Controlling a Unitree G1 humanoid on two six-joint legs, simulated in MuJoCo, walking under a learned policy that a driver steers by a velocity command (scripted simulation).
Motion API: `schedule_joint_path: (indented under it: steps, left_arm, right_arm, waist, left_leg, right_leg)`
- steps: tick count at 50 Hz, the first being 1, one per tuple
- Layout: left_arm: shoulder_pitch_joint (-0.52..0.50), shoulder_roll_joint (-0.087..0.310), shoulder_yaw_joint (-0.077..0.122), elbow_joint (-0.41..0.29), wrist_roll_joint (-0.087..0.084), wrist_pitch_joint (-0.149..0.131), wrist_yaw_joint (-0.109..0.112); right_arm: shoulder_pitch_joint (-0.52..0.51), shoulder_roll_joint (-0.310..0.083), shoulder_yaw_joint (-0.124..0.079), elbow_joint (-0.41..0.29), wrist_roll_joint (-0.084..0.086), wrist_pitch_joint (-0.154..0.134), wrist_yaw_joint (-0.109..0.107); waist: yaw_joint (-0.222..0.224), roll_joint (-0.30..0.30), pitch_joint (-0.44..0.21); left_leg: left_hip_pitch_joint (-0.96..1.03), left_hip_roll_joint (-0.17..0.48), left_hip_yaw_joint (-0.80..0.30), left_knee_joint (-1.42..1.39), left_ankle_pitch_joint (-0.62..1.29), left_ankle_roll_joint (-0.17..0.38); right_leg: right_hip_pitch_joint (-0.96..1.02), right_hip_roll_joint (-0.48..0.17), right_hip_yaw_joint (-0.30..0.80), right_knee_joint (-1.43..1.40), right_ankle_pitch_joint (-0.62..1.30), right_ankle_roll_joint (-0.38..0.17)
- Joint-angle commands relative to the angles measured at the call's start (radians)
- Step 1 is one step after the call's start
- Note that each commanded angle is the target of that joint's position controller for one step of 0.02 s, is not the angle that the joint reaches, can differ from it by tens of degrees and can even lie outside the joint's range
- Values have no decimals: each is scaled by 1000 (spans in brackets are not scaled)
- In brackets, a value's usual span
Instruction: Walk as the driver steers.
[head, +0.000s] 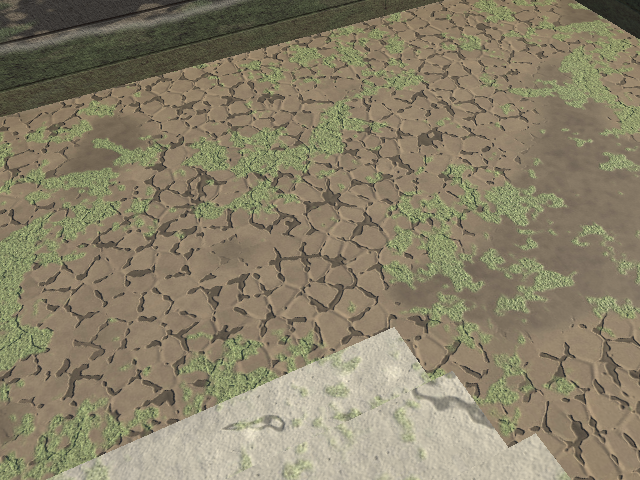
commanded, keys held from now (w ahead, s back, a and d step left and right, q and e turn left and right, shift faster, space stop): q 0.80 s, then no key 0.20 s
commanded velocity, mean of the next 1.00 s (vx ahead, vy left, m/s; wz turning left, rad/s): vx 0.01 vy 0.00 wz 0.50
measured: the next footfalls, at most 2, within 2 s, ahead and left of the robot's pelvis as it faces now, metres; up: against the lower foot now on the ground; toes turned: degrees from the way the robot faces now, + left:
left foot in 0.16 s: -0.04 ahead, +0.11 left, +0.00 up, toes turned +11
right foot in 0.84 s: +0.00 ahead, -0.09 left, +0.00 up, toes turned +34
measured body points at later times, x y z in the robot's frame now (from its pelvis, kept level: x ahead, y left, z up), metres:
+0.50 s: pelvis -0.04 +0.05 +0.01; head -0.04 +0.07 +0.46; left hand +0.05 +0.35 -0.08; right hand +0.14 -0.17 -0.09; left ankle -0.08 +0.10 -0.71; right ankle -0.01 -0.10 -0.57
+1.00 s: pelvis -0.07 -0.04 +0.03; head -0.05 -0.03 +0.48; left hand -0.11 +0.24 -0.08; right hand +0.18 -0.21 -0.08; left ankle -0.14 +0.09 -0.57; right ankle -0.04 -0.11 -0.71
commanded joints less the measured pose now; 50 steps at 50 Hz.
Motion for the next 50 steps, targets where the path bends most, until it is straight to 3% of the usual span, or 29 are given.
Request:
schedule_joint_path:
  steps: [1,2,3,5,6,7,8,9,10,11,12,13,14,15,17,18,23,26,30,35,40,42,43,44,45,46,47,48,50]
  left_arm:
    - [-140,125,21,-92,19,-27,24]
    - [-107,177,35,-91,-11,-36,44]
    - [-50,223,57,-68,-19,-45,70]
    - [66,234,73,-46,-19,-52,89]
    - [74,245,81,-56,-21,-51,87]
    - [25,276,92,-76,-25,-44,78]
    - [-43,273,93,-98,-13,-38,62]
    - [-58,194,81,-166,4,-40,48]
    - [-118,158,72,-289,-33,-42,36]
    - [-235,97,52,-301,-77,-37,37]
    - [-220,116,58,-305,-77,-19,53]
    - [-169,175,77,-292,-55,-4,69]
    - [-115,193,78,-269,-21,4,79]
    - [-55,190,71,-265,3,19,77]
    - [-47,182,62,-286,-10,34,76]
    - [-60,189,65,-296,-21,35,75]
    - [-93,170,45,-307,12,49,53]
    - [-136,160,34,-318,11,54,53]
    - [-173,118,24,-330,12,78,41]
    - [-160,102,28,-323,-12,78,21]
    - [-65,105,55,-303,-35,69,-2]
    - [-5,150,86,-294,-23,63,-8]
    - [57,257,118,-291,-11,62,0]
    - [100,270,131,-281,46,61,-2]
    - [38,191,108,-276,36,65,-11]
    - [-42,117,84,-284,-7,65,-36]
    - [-124,66,62,-308,-29,63,-49]
    - [-142,58,54,-300,-38,55,-54]
    - [-95,70,50,-279,-34,43,-43]
  right_arm:
    - [254,-14,-3,-25,-1,12,11]
    - [118,-45,-9,-119,-8,12,-2]
    - [40,-47,-6,-160,-18,19,-23]
    - [-4,-19,-1,-175,-18,57,-69]
    - [-4,-23,-5,-182,-7,71,-82]
    - [30,-41,-18,-177,15,75,-86]
    - [151,-82,-48,-135,32,66,-94]
    - [251,-216,-99,-89,42,36,-113]
    - [350,-318,-111,-96,-12,-12,-99]
    - [319,-219,-76,-93,-61,-43,-52]
    - [225,-178,-64,-107,-45,-59,-6]
    - [98,-184,-55,-139,-8,-60,25]
    - [1,-195,-54,-168,18,-55,38]
    - [-70,-201,-50,-189,13,-45,47]
    - [-32,-177,-33,-188,-3,-34,38]
    - [27,-159,-23,-182,13,-32,37]
    - [60,-150,4,-203,17,-23,37]
    - [94,-175,-1,-209,33,-17,25]
    - [96,-220,-19,-199,48,-16,15]
    - [46,-210,-32,-231,49,-1,10]
    - [-24,-208,-40,-229,42,46,16]
    - [59,-123,-17,-204,40,52,7]
    - [121,-54,-5,-222,59,57,-6]
    - [60,-116,-34,-247,28,65,-32]
    - [32,-141,-43,-213,1,75,-49]
    - [41,-154,-53,-185,0,80,-70]
    - [81,-150,-53,-158,-5,77,-74]
    - [102,-123,-41,-156,-16,74,-67]
    - [96,-117,-33,-160,-5,75,-48]
  waist:
    - [-102,-86,-65]
    - [-65,-87,-90]
    - [-4,-107,-87]
    - [72,-196,-71]
    - [78,-207,-66]
    - [43,-205,-73]
    - [-29,-157,-88]
    - [-37,119,-81]
    - [-75,255,-63]
    - [-153,27,-10]
    - [-92,22,13]
    - [-16,45,-13]
    - [33,21,-65]
    - [70,3,-93]
    - [59,-3,-97]
    - [39,9,-84]
    - [-14,49,-96]
    - [-61,60,-69]
    - [-67,103,-54]
    - [-81,113,-77]
    - [-7,81,-83]
    - [3,-9,-104]
    - [-19,-180,-129]
    - [45,-143,-43]
    - [21,-25,-6]
    - [-19,-55,-24]
    - [-47,-105,-50]
    - [-74,-120,-63]
    - [-42,-91,-71]
  left_leg:
    - [243,0,26,142,111,-9]
    - [166,13,57,-87,-52,-30]
    - [133,14,76,-198,-89,-38]
    - [103,4,89,-354,-61,-28]
    - [149,-15,108,-442,-57,-10]
    - [247,-45,142,-557,8,17]
    - [406,-83,157,-707,136,51]
    - [579,-25,22,-792,757,166]
    - [644,264,-474,-852,1104,403]
    - [619,352,-490,-889,1034,420]
    - [575,348,-470,-855,1012,398]
    - [493,311,-392,-802,1087,352]
    - [411,254,-301,-741,1159,285]
    - [319,196,-239,-723,1141,240]
    - [304,165,-246,-728,1125,222]
    - [321,162,-256,-744,1099,242]
    - [362,156,-354,-730,885,345]
    - [367,159,-450,-776,666,368]
    - [325,123,-540,-851,406,369]
    - [359,120,-633,-897,483,383]
    - [249,78,-642,-928,444,360]
    - [85,-8,-534,-813,203,240]
    - [-188,-185,-306,-571,-73,99]
    - [-369,-237,-247,-345,-191,16]
    - [-396,-180,-233,-190,-83,-13]
    - [-379,-186,-210,-48,-13,-39]
    - [-341,-189,-189,84,68,-60]
    - [-317,-184,-145,222,124,-64]
    - [-396,-184,-96,343,176,-74]
  right_leg:
    - [-157,-278,145,-186,408,-169]
    - [-32,-296,146,-176,365,-172]
    - [63,-330,183,-144,349,-167]
    - [151,-406,283,-137,327,-168]
    - [131,-421,310,-155,297,-157]
    - [84,-410,295,-152,254,-134]
    - [7,-366,219,-48,177,-95]
    - [-196,-184,-20,267,-69,16]
    - [-499,5,10,491,-448,71]
    - [-590,10,223,515,-390,77]
    - [-593,-7,295,565,-283,87]
    - [-548,-2,297,660,-191,100]
    - [-466,10,260,773,-119,119]
    - [-398,24,225,855,-62,134]
    - [-422,39,200,942,-64,155]
    - [-438,40,184,899,-101,164]
    - [-431,34,176,847,-96,189]
    - [-416,28,173,716,-151,200]
    - [-251,52,139,411,-234,188]
    - [-87,94,143,141,-239,158]
    - [257,129,119,-217,-9,49]
    - [509,-11,243,-291,259,-105]
    - [709,-264,504,-310,686,-342]
    - [643,-403,660,-401,590,-478]
    - [544,-388,600,-430,487,-419]
    - [459,-305,507,-387,486,-347]
    - [378,-232,406,-354,536,-304]
    - [287,-192,346,-342,559,-292]
    - [269,-145,293,-351,387,-282]
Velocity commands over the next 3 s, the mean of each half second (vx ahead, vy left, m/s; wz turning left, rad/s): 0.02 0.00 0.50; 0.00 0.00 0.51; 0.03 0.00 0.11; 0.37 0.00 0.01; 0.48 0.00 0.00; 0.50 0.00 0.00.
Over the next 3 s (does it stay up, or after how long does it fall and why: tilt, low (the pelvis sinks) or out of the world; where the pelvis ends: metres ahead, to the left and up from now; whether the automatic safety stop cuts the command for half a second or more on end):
stays up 0.57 0.33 -0.38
